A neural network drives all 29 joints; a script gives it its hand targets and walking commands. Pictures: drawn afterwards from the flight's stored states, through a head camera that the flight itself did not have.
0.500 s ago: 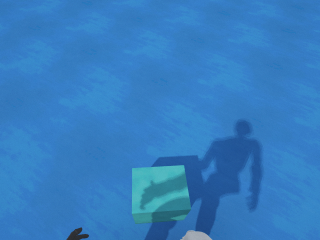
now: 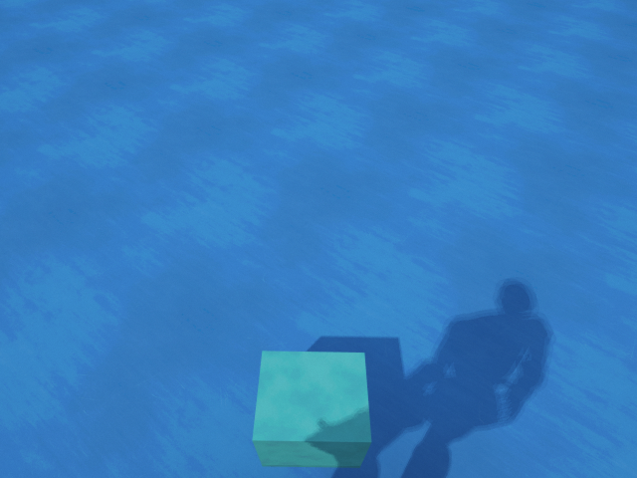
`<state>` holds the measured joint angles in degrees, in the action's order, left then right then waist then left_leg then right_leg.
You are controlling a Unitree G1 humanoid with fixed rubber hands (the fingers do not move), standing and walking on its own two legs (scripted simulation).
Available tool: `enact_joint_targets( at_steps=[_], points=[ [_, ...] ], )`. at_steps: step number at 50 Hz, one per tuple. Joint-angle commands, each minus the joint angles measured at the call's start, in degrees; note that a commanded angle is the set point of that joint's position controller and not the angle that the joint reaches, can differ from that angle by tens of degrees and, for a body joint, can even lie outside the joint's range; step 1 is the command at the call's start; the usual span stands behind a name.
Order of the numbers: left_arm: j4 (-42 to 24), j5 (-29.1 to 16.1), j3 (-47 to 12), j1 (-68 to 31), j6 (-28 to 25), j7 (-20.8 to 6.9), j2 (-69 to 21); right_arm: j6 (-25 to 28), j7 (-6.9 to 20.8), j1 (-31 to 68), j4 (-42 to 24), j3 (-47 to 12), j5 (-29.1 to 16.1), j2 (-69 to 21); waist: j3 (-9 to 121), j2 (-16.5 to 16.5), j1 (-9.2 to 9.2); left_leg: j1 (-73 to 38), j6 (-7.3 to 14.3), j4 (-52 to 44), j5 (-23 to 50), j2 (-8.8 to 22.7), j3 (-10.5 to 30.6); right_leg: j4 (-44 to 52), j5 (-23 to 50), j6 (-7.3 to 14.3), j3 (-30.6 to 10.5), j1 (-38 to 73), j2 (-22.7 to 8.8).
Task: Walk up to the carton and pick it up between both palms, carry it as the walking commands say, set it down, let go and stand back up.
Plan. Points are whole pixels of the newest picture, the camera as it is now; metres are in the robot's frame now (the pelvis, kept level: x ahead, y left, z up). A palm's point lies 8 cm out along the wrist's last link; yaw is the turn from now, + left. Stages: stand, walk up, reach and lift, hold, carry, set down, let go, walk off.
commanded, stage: walk up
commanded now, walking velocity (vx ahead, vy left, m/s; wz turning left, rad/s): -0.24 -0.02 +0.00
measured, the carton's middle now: (312, 410) +0.41 +0.02 -0.65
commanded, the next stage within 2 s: stand in 0.68 s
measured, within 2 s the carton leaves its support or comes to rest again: neither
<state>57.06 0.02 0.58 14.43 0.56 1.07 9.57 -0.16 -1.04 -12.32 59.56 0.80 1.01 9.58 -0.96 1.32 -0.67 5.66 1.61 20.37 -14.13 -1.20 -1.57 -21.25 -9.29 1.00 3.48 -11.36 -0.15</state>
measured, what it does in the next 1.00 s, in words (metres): steps on the spot: right foot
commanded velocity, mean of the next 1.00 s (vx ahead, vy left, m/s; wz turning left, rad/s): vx -0.04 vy -0.01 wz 0.00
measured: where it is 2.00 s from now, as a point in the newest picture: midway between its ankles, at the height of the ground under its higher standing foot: outside the picture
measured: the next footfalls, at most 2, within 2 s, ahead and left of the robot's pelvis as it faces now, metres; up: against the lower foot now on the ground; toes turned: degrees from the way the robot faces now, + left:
right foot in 0.30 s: -0.01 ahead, -0.16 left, +0.00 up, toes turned +2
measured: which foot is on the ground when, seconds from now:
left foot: down 0.00-1.00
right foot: down 0.00-0.10, up 0.12-0.28, down 0.30-1.00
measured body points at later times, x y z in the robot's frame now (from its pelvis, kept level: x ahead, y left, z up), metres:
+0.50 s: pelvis -0.03 -0.06 +0.00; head -0.02 -0.07 +0.45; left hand +0.01 +0.16 -0.15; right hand -0.01 -0.29 -0.16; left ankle -0.04 +0.08 -0.75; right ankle -0.05 -0.15 -0.75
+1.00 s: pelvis -0.02 -0.06 +0.00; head -0.01 -0.06 +0.45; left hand -0.01 +0.17 -0.16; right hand -0.02 -0.28 -0.16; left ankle -0.04 +0.08 -0.75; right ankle -0.05 -0.15 -0.75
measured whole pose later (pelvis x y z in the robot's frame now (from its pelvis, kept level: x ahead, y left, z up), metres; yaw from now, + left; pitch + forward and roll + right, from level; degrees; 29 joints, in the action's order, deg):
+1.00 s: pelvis -0.02 -0.06 +0.00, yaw +0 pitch -1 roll +0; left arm 63.7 0.2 0.6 15.8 -0.6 2.1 8.4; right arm 0.2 -2.2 -15.3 65.7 0.5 0.7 9.2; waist -1.3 -0.4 0.7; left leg 6.4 -2.0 19.9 -12.8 2.0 -0.3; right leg -20.7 -13.5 1.8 1.9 -6.5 1.1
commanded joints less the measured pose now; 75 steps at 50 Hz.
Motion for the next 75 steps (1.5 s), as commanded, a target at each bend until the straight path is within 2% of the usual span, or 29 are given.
enact_joint_targets(
  at_steps=[1,2,3,4,5,7,9,10,11,12,13,14,15,16,17,19,23,27,37,50,51,52,54,56,59,62,64,70,75],
  points=[
    [-1.7,0.1,4.2,0.4,0.0,1.2,12.0,0.7,-1.2,0.1,-2.1,3.6,-0.1,12.6,-8.1,-2.9,-0.27,6.5,0.9,1.3,31.1,11.2,6.5,-6.3,12.9,-0.1,-5.1,-2.6,-5.8],
    [-2.2,0.4,4.7,1.9,0.4,1.4,11.0,0.9,-1.7,-2.0,-2.6,4.4,0.2,13.7,-3.1,-2.5,0.67,2.9,2.5,4.2,43.1,15.0,7.5,-10.2,12.0,-0.3,-3.1,-3.1,-4.7],
    [-2.7,0.4,4.2,2.7,0.4,1.5,8.8,0.4,-1.6,-3.6,-1.8,4.7,-0.4,13.0,0.8,-6.4,0.64,2.9,4.6,5.7,46.7,15.0,6.4,-14.2,9.8,-0.4,-2.1,-2.2,-4.0],
    [-3.6,0.3,4.4,2.5,0.9,1.6,8.0,-0.1,-1.5,-3.9,-2.1,4.8,-0.2,12.6,3.5,-9.3,1.22,2.8,7.2,4.8,46.2,17.2,8.0,-19.9,2.7,-0.7,-0.9,-3.6,-2.3],
    [-4.5,0.7,4.4,1.1,1.7,1.6,7.0,-0.5,-1.6,-3.3,-3.0,4.8,0.4,12.4,3.6,-12.4,2.03,4.3,10.3,1.3,44.8,21.6,12.5,-28.3,-13.2,-1.7,-1.5,-6.8,-0.7],
    [-5.7,1.2,4.5,-0.9,3.1,1.6,6.9,-1.5,-2.2,-1.4,-5.2,5.4,0.8,13.4,1.3,-9.8,2.39,8.9,14.0,-0.4,41.1,25.0,15.1,-38.1,-21.4,-1.8,-5.0,-10.7,-0.8],
    [-4.5,0.9,3.4,1.3,3.1,1.3,5.1,-1.8,-2.4,3.6,-6.5,4.7,0.6,11.8,2.3,-7.2,0.45,9.5,10.8,1.2,35.9,19.1,9.0,-32.6,-19.9,-1.0,-6.6,-9.2,-1.2],
    [-3.6,1.4,2.0,2.7,2.1,0.9,3.2,-1.6,-1.7,3.3,-5.9,3.5,1.0,8.4,7.9,-8.5,-0.15,7.2,7.4,-3.4,7.4,14.2,7.2,-21.6,-15.4,-0.2,-4.7,-4.2,-2.1],
    [-2.6,1.5,1.6,2.9,1.5,0.7,3.4,-1.8,-1.0,3.1,-5.7,3.3,1.0,8.6,5.4,-8.8,0.22,8.2,5.4,-4.2,-2.5,11.6,7.3,-12.6,-10.3,-0.8,-1.5,-1.3,-0.1],
    [-1.2,1.1,1.6,4.5,0.8,0.9,4.4,-1.9,-0.8,2.0,-4.4,2.9,0.7,9.0,3.1,-7.7,-0.33,9.1,4.1,-1.9,0.2,11.0,8.0,-2.7,-4.7,-1.4,-0.5,3.9,0.2],
    [-1.1,1.3,1.5,5.8,-0.1,1.4,5.8,-1.7,-0.5,-1.0,-3.1,2.2,0.2,7.7,2.3,-5.4,-0.2,10.3,2.2,0.9,3.3,10.4,8.2,3.3,-2.7,-1.0,-5.1,8.8,-3.3],
    [-0.9,1.5,1.4,6.1,-1.0,1.5,8.1,-1.3,-0.3,-3.5,-2.5,1.5,-0.5,5.1,0.6,3.6,0.99,12.8,-0.1,5.4,1.7,6.2,5.2,8.5,0.1,0.7,-15.0,9.2,-11.4],
    [-1.5,0.8,1.2,4.0,-1.2,1.2,9.5,-1.4,-0.1,-4.2,-2.6,1.0,-0.6,4.3,-1.8,11.0,2.63,14.4,-1.9,8.4,-4.2,2.2,2.1,11.0,6.9,2.7,-21.2,6.1,-16.9],
    [-1.3,0.4,1.1,1.8,-0.9,1.0,8.6,-1.4,-0.1,-3.1,-2.1,1.6,-1.0,5.1,-2.1,9.8,2.02,8.2,-2.3,11.5,-7.1,3.0,2.0,9.2,5.7,5.7,-17.0,-0.9,-16.4],
    [-1.0,0.8,0.9,-0.7,-1.2,0.8,8.0,-1.3,0.0,-1.9,-1.6,1.5,-0.6,5.8,-2.7,9.9,2.14,5.7,-2.3,11.7,-4.9,2.8,1.4,8.2,3.6,6.6,-16.4,-4.0,-13.7],
    [-1.0,0.1,0.6,-1.7,-1.2,0.9,7.5,-0.9,0.2,-2.9,-0.2,1.3,-0.4,6.5,-2.7,7.4,2.95,5.2,-2.2,6.6,2.6,3.3,1.7,8.3,1.8,4.3,-12.1,-2.1,-10.4],
    [0.6,-0.2,0.7,0.8,-1.0,1.1,7.7,0.2,-0.4,-4.7,1.4,0.8,-0.1,6.5,-1.1,4.1,1.27,0.8,-1.8,0.1,6.9,5.9,3.3,7.2,-1.3,3.3,-11.3,-1.0,-8.3],
    [1.8,-0.4,0.7,1.1,-1.4,1.1,6.1,0.5,-0.6,-4.2,2.9,0.7,-0.1,5.8,-2.2,-2.6,1.13,3.2,-2.2,-2.5,8.1,6.7,4.2,6.3,0.3,1.9,-9.4,2.1,-6.6],
    [4.0,0.1,1.2,2.6,-1.6,1.1,5.0,1.0,-1.2,-5.8,4.6,0.6,-0.2,5.4,-0.5,-0.9,1.21,2.2,-2.2,-2.5,11.4,7.7,4.6,4.2,8.4,1.5,-7.6,4.6,-5.9],
    [5.4,0.1,0.7,4.4,-1.7,1.5,3.9,0.6,-1.5,-7.2,5.6,0.5,-0.3,4.6,-2.1,-0.9,1.55,1.3,-1.9,-2.4,12.3,7.5,4.5,3.5,8.0,1.2,-7.7,3.3,-5.8],
    [-34.9,-5.3,-0.8,-39.2,0.4,1.3,12.8,-1.0,-1.2,35.6,-37.8,-3.9,-6.8,11.7,7.7,3.4,-1.55,17.2,0.5,11.4,-6.0,2.6,2.6,-7.3,-17.3,1.6,-5.2,-14.0,-2.4],
    [-26.5,-3.6,-1.2,-33.5,5.3,1.7,12.4,-5.5,-2.4,29.8,-26.7,-2.2,-6.6,8.1,5.7,3.6,-0.2,15.9,-0.4,13.2,-12.3,2.6,1.4,-7.0,-21.4,-0.7,-3.7,-17.4,-2.8],
    [-26.5,-2.2,-0.3,-23.2,14.7,1.2,12.3,-14.3,-1.4,22.2,-27.8,-2.3,-4.3,11.2,7.7,0.0,0.34,18.3,-1.1,13.4,-11.6,2.2,-0.6,-8.3,-18.9,1.2,-1.8,-20.5,-3.3],
    [-24.9,-2.9,0.1,-15.2,25.0,0.7,9.9,-24.7,-1.1,12.5,-23.6,-1.2,-4.5,9.6,6.1,-1.8,-0.41,17.2,-1.2,13.3,-6.1,1.5,-2.6,-8.4,-14.1,2.4,-3.4,-19.9,-2.7],
    [-21.4,-1.9,1.2,-4.4,35.7,-0.8,9.9,-36.5,0.0,0.9,-19.0,-1.2,-4.6,8.3,6.8,-0.5,-0.04,17.5,0.3,11.7,3.1,0.5,0.1,-9.4,-1.4,1.9,-5.5,-12.2,-0.5],
    [-24.5,-0.3,2.6,0.8,34.1,-3.0,6.6,-35.1,0.9,-1.5,-23.3,-0.5,-2.7,5.0,12.2,-0.5,0.32,16.7,0.1,13.4,19.5,-0.5,3.3,-13.3,19.1,2.0,-6.5,-5.5,0.4],
    [-29.5,1.2,2.7,-1.8,31.0,-3.8,5.6,-32.3,1.4,0.8,-27.1,1.9,-1.4,5.0,15.6,-0.9,1.1,17.4,-0.6,14.5,24.4,-1.1,4.5,-14.3,24.4,1.7,-6.0,-6.1,1.0],
    [-37.1,1.6,6.5,-12.9,19.3,-4.4,7.0,-19.8,3.0,11.9,-37.6,5.0,-0.1,5.3,25.6,-2.2,1.18,24.3,-2.0,25.4,30.1,0.4,5.1,-23.6,19.6,0.1,-5.2,-20.7,0.7],
    [-39.6,0.4,6.5,-13.8,18.3,-3.7,7.7,-18.9,3.0,10.9,-37.9,4.9,-1.7,6.9,30.4,-2.1,1.66,26.4,-3.2,28.9,27.4,0.7,3.9,-28.2,14.7,-0.5,-4.6,-25.2,1.2]
  ],
)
